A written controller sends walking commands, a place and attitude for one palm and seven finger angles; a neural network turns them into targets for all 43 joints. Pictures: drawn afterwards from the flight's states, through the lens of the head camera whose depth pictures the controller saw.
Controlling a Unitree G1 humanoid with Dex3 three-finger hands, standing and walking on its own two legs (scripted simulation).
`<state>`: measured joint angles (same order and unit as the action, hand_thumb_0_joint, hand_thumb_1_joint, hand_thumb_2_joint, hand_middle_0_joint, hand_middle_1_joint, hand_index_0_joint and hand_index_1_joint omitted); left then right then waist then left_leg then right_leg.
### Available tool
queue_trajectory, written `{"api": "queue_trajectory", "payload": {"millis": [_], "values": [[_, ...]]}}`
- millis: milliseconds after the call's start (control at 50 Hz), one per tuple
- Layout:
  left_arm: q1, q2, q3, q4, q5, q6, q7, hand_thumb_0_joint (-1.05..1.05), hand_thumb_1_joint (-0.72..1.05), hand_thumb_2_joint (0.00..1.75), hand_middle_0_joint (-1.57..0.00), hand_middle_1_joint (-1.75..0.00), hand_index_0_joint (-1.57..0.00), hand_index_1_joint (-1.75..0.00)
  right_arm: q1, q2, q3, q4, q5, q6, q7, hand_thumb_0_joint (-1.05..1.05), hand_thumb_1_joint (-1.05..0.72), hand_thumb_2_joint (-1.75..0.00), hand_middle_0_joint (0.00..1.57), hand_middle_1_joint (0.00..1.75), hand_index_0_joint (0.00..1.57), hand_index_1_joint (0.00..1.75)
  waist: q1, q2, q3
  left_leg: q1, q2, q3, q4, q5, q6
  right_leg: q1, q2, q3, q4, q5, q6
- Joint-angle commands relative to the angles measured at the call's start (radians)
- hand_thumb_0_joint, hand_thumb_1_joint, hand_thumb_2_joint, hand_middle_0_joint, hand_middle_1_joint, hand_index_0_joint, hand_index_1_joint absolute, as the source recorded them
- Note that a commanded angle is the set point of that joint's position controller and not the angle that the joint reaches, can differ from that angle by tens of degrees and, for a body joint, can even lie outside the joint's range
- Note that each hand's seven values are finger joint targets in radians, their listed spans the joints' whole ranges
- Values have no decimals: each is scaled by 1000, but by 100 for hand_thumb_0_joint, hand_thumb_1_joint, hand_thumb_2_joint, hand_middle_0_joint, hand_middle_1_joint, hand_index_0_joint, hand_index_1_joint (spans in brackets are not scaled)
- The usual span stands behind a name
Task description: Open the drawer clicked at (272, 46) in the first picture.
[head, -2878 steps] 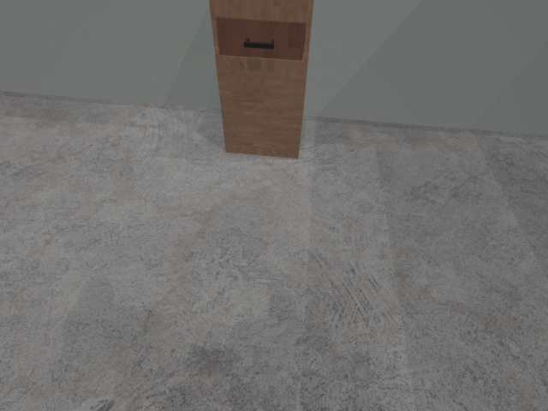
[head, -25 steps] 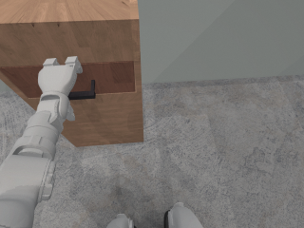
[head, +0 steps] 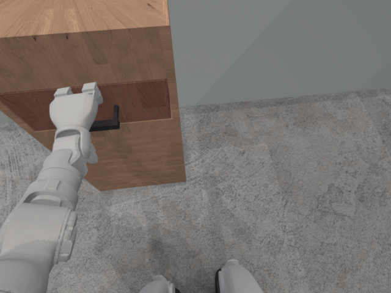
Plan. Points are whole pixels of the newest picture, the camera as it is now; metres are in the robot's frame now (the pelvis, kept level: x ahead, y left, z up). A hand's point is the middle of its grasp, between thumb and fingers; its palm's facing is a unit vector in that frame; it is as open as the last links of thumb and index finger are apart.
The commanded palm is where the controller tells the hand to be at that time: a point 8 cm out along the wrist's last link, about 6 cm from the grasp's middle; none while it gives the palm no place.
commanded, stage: lower the fingers behind the handle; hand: left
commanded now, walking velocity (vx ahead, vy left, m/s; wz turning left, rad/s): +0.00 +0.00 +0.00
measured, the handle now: (93, 119) +0.54 +0.23 -0.06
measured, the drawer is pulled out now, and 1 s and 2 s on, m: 0.00 0.00 0.00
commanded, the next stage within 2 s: close the thumb around the handle in 1.70 s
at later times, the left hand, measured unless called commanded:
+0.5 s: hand (91, 131) +0.49 +0.22 -0.04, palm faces -0.05 -0.04 -1.00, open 13.8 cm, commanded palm +0.48 +0.21 +0.02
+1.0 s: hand (96, 138) +0.49 +0.22 -0.07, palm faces -0.06 -0.03 -1.00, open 13.8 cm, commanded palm +0.48 +0.21 -0.01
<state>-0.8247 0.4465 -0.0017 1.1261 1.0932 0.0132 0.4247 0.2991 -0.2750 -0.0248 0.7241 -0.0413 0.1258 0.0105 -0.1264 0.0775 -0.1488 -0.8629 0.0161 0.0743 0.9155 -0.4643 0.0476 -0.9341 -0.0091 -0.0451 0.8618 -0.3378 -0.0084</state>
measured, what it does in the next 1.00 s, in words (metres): stands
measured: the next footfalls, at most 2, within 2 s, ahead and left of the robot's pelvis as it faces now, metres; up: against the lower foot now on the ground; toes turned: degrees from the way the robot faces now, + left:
none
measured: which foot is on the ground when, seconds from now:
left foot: down 0.00-1.00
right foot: down 0.00-1.00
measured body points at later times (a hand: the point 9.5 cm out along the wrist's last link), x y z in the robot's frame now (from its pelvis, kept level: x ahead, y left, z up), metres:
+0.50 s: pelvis -0.01 +0.00 -0.02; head +0.14 +0.00 +0.40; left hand +0.49 +0.22 +0.01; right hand -0.01 -0.28 -0.15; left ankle -0.03 +0.09 -0.68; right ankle +0.03 -0.12 -0.68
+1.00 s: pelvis -0.01 +0.00 -0.04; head +0.15 +0.00 +0.38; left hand +0.49 +0.22 -0.02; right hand -0.01 -0.28 -0.17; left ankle -0.03 +0.09 -0.68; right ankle +0.03 -0.12 -0.68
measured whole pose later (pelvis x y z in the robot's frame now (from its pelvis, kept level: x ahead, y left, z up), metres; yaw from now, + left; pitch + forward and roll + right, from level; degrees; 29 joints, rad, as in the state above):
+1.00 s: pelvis -0.01 +0.00 -0.04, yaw +1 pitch +30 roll -2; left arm -0.86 0.50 0.02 1.14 1.14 -0.11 0.47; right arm 0.31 -0.27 -0.04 0.75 -0.08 0.06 0.02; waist -0.15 0.07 -0.18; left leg -1.13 0.02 0.03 1.16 -0.55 0.04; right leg -1.19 -0.01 -0.08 1.08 -0.42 -0.02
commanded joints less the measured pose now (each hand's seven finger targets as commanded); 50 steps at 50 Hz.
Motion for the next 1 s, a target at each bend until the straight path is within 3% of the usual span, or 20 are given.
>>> {"api": "queue_trajectory", "payload": {"millis": [0, 20, 40, 80, 140, 180, 220, 260, 320, 400, 420, 560, 580, 620, 660, 740, 760, 800, 880, 980], "values": [[-401, 352, 57, -176, -30, 3, -49, 0, -50, 30, -30, -120, -30, -120, 159, -168, -54, -62, 17, -14, -37, 0, -90, -90, 20, 30, 20, 30, -16, -112, -420, 141, -46, -62, -124, 330, 7, 453, 36, 39, -111, 319, -6], [-443, 330, 40, -222, -35, -38, -66, 0, -50, 30, -30, -120, -30, -120, 161, -162, -57, -65, 17, -22, -48, 0, -90, -90, 20, 30, 20, 30, -30, -99, -427, 161, -44, -68, -120, 326, 10, 437, 35, 43, -113, 310, -8], [-454, 333, 38, -249, -27, -78, -78, 0, -50, 30, -30, -120, -30, -120, 172, -160, -62, -61, 14, -32, -55, 0, -90, -90, 20, 30, 20, 30, -30, -69, -444, 182, -44, -71, -114, 323, 10, 421, 33, 47, -110, 295, -10], [-448, 272, 7, -299, -17, -154, -88, 0, -50, 30, -30, -120, -30, -120, 184, -150, -72, -59, 7, -52, -63, 0, -90, -90, 20, 30, 20, 30, -26, 9, -473, 261, -39, -90, -98, 367, 1, 334, 36, 34, -92, 270, -21], [-381, 219, -5, -214, -10, -206, -70, 0, -50, 30, -30, -120, -30, -120, 198, -143, -75, -27, -3, -67, -59, 0, -90, -90, 20, 30, 20, 30, -42, -12, -379, 225, -30, -101, -54, 372, -4, 212, 41, 19, -65, 232, -24], [-376, 223, 3, -162, 0, -201, -42, 0, -50, 30, -30, -120, -30, -120, 199, -147, -71, -22, -7, -69, -49, 0, -90, -90, 20, 30, 20, 30, -39, -11, -346, 163, -33, -107, -39, 333, -10, 162, 42, 10, -43, 189, -29], [-393, 255, 38, -158, 9, -188, -6, 0, -50, 30, -30, -120, -30, -120, 200, -152, -72, -19, -15, -71, -35, 0, -90, -90, 20, 30, 20, 30, -22, 31, -381, 156, -35, -108, -22, 365, -16, 143, 44, 6, -14, 196, -36], [-416, 268, 43, -141, 22, -161, 33, 0, -50, 30, -30, -120, -30, -120, 203, -154, -72, -20, -18, -70, -24, 0, -90, -90, 20, 30, 20, 30, -31, 50, -409, 151, -34, -108, -4, 380, -19, 128, 46, 2, 3, 205, -35], [-487, 298, 63, -157, 29, -126, 66, 0, -50, 30, -30, -120, -30, -120, 203, -159, -73, -25, -21, -71, -17, 0, -90, -90, 20, 30, 20, 30, -47, 17, -477, 139, -33, -111, 19, 390, -15, 150, 48, 2, 22, 227, -30], [-526, 343, 85, -230, 31, -102, 72, 0, -50, 30, -30, -120, -30, -120, 206, -164, -76, -29, -24, -67, -13, 0, -90, -90, 20, 30, 20, 30, -32, 101, -629, 218, -32, -117, 38, 468, -23, 184, 50, 6, 43, 281, -28], [-534, 360, 97, -244, 26, -99, 67, 0, -50, 30, -30, -120, -30, -120, 205, -166, -74, -26, -25, -66, -13, 0, -90, -90, 20, 30, 20, 30, -34, 105, -635, 239, -27, -126, 41, 507, -30, 178, 51, 1, 48, 295, -28], [-438, 290, 47, -146, 8, -64, 25, 0, -50, 30, -30, -120, -30, -120, 211, -166, -65, -8, -18, -60, -13, 0, -90, -90, 20, 30, 20, 30, -47, 32, -521, 166, -21, -118, 32, 443, -15, 169, 53, -1, 29, 269, -22], [-404, 306, 60, -130, 8, -62, 18, 0, -50, 30, -30, -120, -30, -120, 209, -169, -61, -6, -18, -57, -12, 0, -90, -90, 20, 30, 20, 30, -33, 23, -507, 145, -25, -113, 30, 431, -13, 179, 52, -1, 31, 269, -24], [-401, 266, 34, -104, 4, -67, 4, 0, -50, 30, -30, -120, -30, -120, 209, -163, -59, -10, -16, -58, -14, 0, -90, -90, 20, 30, 20, 30, -48, -7, -466, 116, -24, -112, 32, 411, -7, 166, 53, 3, 29, 264, -24], [-397, 276, 30, -101, 9, -81, -7, 0, -50, 30, -30, -120, -30, -120, 211, -164, -57, -12, -15, -60, -17, 0, -90, -90, 20, 30, 20, 30, -48, 2, -442, 90, -24, -110, 34, 371, -7, 148, 51, 2, 35, 234, -24], [-410, 312, 71, -168, 12, -138, -3, 0, -50, 30, -30, -120, -30, -120, 220, -161, -62, -15, -24, -67, -19, 0, -90, -90, 20, 30, 20, 30, -39, 16, -510, 93, -23, -114, 70, 409, -5, 143, 50, 9, 73, 268, -26], [-396, 305, 72, -179, 18, -148, 4, 0, -50, 30, -30, -120, -30, -120, 219, -158, -63, -18, -26, -68, -18, 0, -90, -90, 20, 30, 20, 30, -29, 37, -518, 100, -23, -120, 77, 428, -10, 127, 50, 6, 86, 268, -28], [-394, 280, 64, -186, 25, -160, 27, 0, -50, 30, -30, -120, -30, -120, 213, -155, -67, -15, -30, -72, -13, 0, -90, -90, 20, 30, 20, 30, -35, 48, -511, 95, -20, -119, 94, 424, -13, 90, 50, 4, 95, 253, -28], [-438, 281, 65, -175, 48, -137, 81, 0, -50, 30, -30, -120, -30, -120, 210, -159, -72, -4, -34, -75, -6, 0, -90, -90, 20, 30, 20, 30, -52, 63, -516, 78, -16, -128, 122, 425, -20, 37, 49, -5, 125, 234, -29], [-463, 300, 78, -192, 33, -94, 96, 0, -50, 30, -30, -120, -30, -120, 209, -164, -76, -3, -33, -73, 1, 0, -90, -90, 20, 30, 20, 30, -51, 77, -610, 106, -20, -128, 141, 458, -22, 72, 50, -2, 136, 270, -25]]}}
